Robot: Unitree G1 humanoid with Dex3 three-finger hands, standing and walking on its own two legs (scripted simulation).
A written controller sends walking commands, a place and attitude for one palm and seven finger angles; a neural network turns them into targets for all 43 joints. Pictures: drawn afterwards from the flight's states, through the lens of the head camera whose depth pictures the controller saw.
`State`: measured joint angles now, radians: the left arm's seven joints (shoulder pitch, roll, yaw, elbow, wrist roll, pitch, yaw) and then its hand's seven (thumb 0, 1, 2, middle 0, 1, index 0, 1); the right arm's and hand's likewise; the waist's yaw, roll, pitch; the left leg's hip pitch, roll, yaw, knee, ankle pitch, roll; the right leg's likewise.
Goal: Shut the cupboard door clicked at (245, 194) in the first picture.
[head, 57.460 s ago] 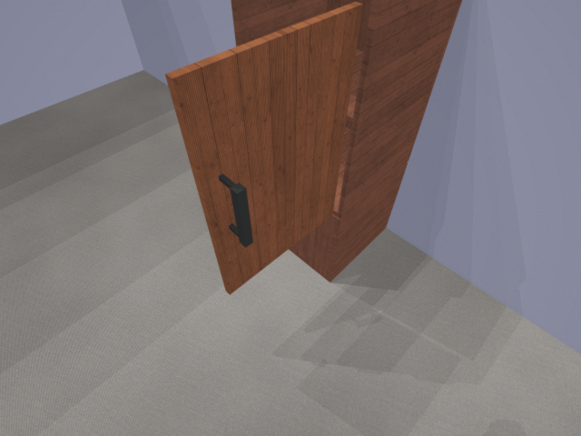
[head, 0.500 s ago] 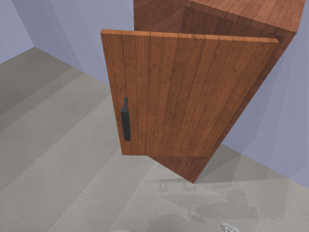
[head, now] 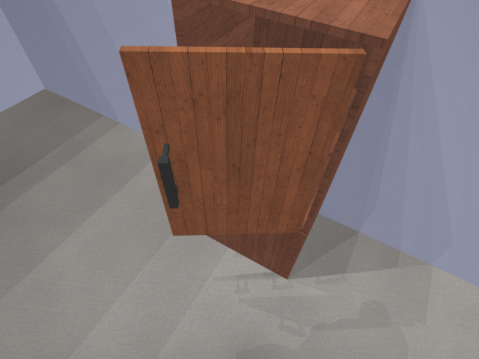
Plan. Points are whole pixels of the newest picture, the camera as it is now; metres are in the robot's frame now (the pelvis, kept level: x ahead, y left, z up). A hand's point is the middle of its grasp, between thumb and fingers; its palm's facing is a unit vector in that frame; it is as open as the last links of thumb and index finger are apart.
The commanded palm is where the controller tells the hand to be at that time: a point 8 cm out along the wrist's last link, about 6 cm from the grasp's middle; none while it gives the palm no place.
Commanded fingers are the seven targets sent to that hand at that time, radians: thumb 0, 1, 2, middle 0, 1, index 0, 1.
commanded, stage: come to a stop and stand still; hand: left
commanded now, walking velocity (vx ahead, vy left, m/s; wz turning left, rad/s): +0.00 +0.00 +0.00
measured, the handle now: (170, 177) +0.48 +0.18 -0.03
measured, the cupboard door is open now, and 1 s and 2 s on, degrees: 32 32 32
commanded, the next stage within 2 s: look again from close up in 0.28 s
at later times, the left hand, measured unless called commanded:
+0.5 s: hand out of the picture -0.04 +0.17 -0.17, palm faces +0.00 -0.98 -0.18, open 7.4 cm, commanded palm none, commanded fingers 0.00 0.90 0.90 -0.20 -0.30 -0.20 -0.30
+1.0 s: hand out of the picture +0.02 +0.21 -0.16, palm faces -0.01 -0.97 -0.25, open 7.4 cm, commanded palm none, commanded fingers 0.00 0.90 0.90 -0.20 -0.30 -0.20 -0.30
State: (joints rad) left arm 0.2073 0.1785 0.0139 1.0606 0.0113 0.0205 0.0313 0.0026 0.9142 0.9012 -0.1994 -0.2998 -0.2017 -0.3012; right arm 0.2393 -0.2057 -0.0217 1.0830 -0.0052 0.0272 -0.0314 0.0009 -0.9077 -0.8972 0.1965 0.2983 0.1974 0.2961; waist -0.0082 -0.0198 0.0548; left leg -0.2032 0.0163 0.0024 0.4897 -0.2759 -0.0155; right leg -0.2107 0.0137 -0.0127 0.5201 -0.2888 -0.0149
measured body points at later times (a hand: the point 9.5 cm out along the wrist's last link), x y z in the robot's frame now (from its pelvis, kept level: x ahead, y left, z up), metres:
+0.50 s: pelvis -0.02 +0.01 +0.00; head -0.02 +0.01 +0.45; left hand -0.03 +0.23 -0.16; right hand -0.03 -0.21 -0.16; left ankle +0.00 +0.13 -0.74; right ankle -0.01 -0.10 -0.74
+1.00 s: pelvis -0.01 +0.01 +0.00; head +0.01 +0.00 +0.45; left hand +0.03 +0.26 -0.15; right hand +0.03 -0.23 -0.15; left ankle +0.00 +0.13 -0.74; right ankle -0.01 -0.10 -0.74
